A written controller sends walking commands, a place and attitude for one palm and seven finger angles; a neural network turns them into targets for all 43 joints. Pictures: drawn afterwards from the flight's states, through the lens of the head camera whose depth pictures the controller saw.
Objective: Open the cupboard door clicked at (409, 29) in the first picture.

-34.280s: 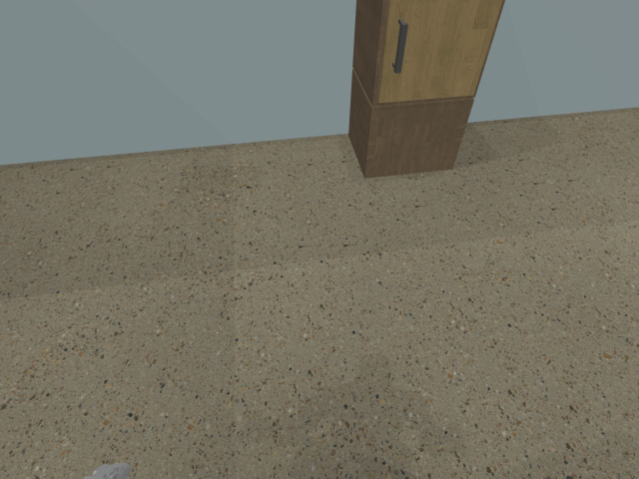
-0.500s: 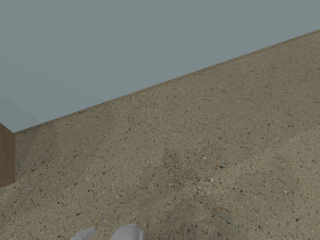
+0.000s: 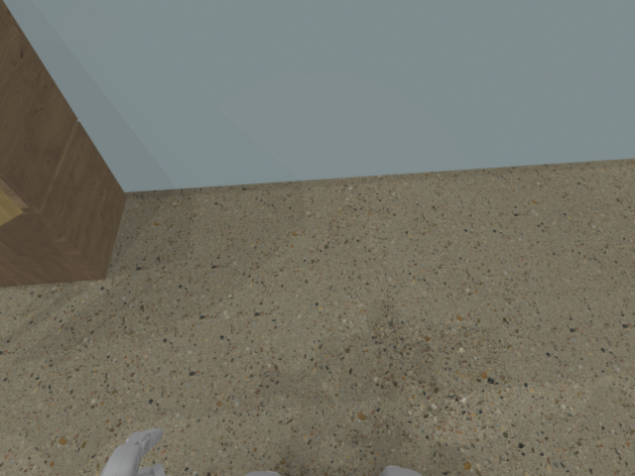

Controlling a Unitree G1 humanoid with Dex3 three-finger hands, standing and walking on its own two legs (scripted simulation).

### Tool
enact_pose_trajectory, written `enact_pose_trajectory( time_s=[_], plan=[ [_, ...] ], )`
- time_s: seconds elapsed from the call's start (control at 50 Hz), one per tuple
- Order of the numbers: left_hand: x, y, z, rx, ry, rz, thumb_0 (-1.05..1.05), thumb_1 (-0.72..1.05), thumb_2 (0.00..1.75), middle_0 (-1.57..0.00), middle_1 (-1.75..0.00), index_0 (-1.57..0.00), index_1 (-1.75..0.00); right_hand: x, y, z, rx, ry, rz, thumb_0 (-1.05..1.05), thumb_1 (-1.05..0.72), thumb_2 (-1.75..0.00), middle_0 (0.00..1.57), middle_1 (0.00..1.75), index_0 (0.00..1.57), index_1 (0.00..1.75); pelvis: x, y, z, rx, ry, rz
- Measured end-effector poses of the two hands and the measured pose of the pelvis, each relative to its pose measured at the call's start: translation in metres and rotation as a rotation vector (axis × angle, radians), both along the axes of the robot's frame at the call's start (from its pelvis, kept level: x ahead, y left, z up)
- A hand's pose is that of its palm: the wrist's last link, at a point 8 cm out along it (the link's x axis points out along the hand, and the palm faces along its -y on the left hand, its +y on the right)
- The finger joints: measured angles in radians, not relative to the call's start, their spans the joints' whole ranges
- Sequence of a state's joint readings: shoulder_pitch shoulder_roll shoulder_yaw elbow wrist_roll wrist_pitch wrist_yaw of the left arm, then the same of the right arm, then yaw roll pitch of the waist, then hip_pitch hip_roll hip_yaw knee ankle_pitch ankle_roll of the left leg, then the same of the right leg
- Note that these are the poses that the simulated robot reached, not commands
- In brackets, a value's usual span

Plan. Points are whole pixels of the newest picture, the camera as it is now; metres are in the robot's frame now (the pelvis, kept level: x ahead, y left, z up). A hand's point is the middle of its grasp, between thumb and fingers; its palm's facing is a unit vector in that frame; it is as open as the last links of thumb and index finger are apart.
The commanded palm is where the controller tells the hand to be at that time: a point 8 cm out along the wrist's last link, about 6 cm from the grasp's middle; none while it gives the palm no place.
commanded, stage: turn to face it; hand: left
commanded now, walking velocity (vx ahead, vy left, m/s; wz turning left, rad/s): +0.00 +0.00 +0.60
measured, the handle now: out of the picture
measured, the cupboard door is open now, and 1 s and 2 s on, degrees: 43 43 43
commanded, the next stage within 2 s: take the last steps up to it in 1.28 s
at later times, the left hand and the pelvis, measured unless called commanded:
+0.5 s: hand out of the picture +0.00 +0.22 -0.19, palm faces +0.35 -0.90 -0.25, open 7.3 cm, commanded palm none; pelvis +0.02 +0.00 -0.01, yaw +20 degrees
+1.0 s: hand out of the picture +0.03 +0.17 -0.15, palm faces +0.58 -0.77 -0.26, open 7.3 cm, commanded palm none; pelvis +0.06 -0.04 +0.00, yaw +38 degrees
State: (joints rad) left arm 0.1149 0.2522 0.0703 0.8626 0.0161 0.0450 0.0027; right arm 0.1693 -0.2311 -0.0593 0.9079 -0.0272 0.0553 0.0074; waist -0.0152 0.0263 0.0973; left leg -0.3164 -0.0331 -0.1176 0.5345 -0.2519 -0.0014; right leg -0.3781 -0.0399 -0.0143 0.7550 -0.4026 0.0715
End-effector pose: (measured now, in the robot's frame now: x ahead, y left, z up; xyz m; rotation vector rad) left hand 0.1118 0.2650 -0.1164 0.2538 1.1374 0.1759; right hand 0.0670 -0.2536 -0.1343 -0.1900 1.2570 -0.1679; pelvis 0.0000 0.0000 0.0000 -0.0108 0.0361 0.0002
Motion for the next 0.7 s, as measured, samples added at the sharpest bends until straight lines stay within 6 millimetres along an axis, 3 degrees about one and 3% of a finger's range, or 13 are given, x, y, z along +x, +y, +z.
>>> enact_pose_trajectory(
  time_s=[0.1, 0.26, 0.34, 0.42, 0.48, 0.6, 0.7],
  plan=[
    [-0.008, -0.023, 0.004, 0.018, -0.047, 0.034, 0.0, 0.91, 0.9, -0.2, -0.3, -0.2, -0.3, 0.01, -0.021, -0.017, 0.02, 0.029, 0.026, 0.01, -0.9, -0.9, 0.21, 0.3, 0.2, 0.3, 0.002, -0.018, -0.007, 0.02, -0.01, 0.068],
    [-0.055, -0.047, -0.003, -0.052, 0.029, 0.16, 0.0, 0.91, 0.9, -0.2, -0.3, -0.2, -0.3, 0.053, -0.018, -0.002, 0.02, 0.032, 0.135, 0.01, -0.9, -0.9, 0.2, 0.3, 0.19, 0.3, 0.012, -0.024, 0.004, 0.047, -0.021, 0.185],
    [-0.085, -0.039, -0.015, -0.078, 0.063, 0.252, 0.0, 0.91, 0.9, -0.21, -0.3, -0.21, -0.3, 0.087, 0.001, 0.003, 0.004, 0.005, 0.233, 0.01, -0.9, -0.9, 0.2, 0.3, 0.19, 0.3, 0.015, -0.017, 0.0, 0.044, -0.019, 0.244],
    [-0.119, -0.018, -0.038, -0.094, 0.113, 0.343, 0.0, 0.91, 0.9, -0.21, -0.3, -0.21, -0.3, 0.125, 0.029, 0.002, -0.021, -0.075, 0.331, 0.01, -0.9, -0.9, 0.2, 0.3, 0.19, 0.3, 0.017, -0.003, -0.015, 0.027, -0.009, 0.302],
    [-0.134, -0.003, -0.041, -0.077, 0.158, 0.391, 0.0, 0.91, 0.9, -0.2, -0.3, -0.2, -0.3, 0.138, 0.044, 0.007, -0.034, -0.11, 0.383, 0.01, -0.9, -0.9, 0.2, 0.3, 0.2, 0.3, 0.017, 0.001, -0.015, 0.024, -0.007, 0.33],
    [-0.127, 0.014, -0.02, -0.043, 0.107, 0.447, 0.0, 0.91, 0.9, -0.2, -0.3, -0.2, -0.3, 0.141, 0.056, 0.013, -0.035, -0.069, 0.446, 0.0, -0.9, -0.9, 0.2, 0.3, 0.2, 0.3, 0.021, 0.002, -0.001, 0.004, 0.004, 0.392],
    [-0.106, 0.013, -0.005, -0.017, 0.035, 0.47, 0.0, 0.91, 0.9, -0.2, -0.3, -0.2, -0.3, 0.141, 0.052, 0.007, -0.013, -0.016, 0.475, 0.01, -0.9, -0.9, 0.21, 0.3, 0.2, 0.3, 0.03, -0.008, 0.002, -0.002, 0.007, 0.451]
  ],
)
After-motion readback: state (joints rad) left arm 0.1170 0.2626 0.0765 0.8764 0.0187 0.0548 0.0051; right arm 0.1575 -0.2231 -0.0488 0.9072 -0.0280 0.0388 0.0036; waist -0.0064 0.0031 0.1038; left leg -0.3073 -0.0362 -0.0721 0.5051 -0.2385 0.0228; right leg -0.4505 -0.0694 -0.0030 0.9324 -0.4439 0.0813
